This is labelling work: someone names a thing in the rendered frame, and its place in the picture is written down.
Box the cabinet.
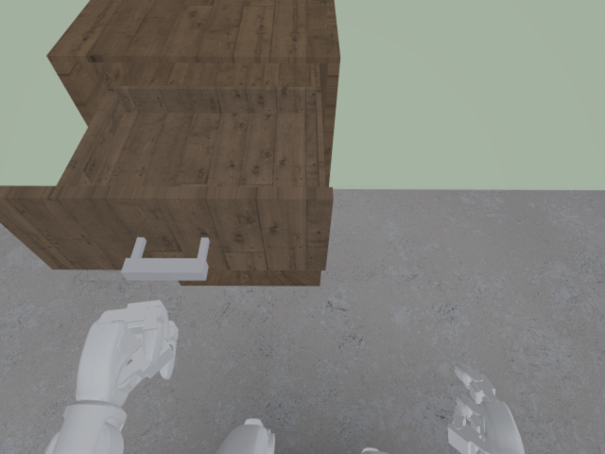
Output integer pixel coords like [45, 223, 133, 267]
[46, 0, 340, 287]

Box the handle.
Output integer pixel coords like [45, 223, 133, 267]
[121, 237, 210, 281]

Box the drawer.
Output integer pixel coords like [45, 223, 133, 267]
[0, 86, 334, 271]

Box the left robot forearm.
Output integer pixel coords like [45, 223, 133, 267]
[44, 400, 127, 454]

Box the robot right hand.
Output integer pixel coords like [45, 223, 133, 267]
[447, 363, 525, 454]

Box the robot left hand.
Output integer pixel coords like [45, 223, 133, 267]
[76, 300, 179, 407]

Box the robot left shin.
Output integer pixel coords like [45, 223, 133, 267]
[244, 418, 263, 426]

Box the left robot thigh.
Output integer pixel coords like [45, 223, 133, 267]
[216, 425, 275, 454]

